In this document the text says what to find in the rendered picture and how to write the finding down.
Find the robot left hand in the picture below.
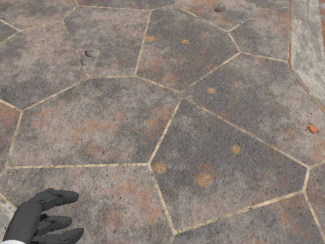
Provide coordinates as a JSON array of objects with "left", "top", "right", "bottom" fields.
[{"left": 3, "top": 188, "right": 84, "bottom": 244}]

